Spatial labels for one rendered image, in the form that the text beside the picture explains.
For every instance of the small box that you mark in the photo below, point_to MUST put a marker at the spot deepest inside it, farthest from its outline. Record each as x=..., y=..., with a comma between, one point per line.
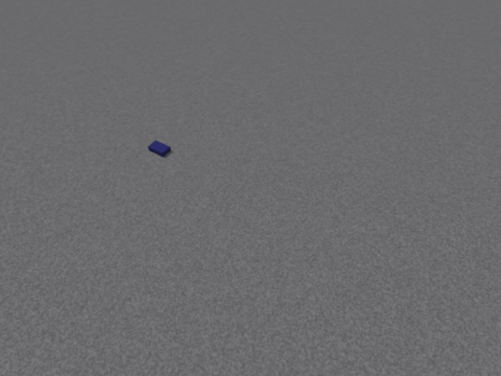
x=159, y=148

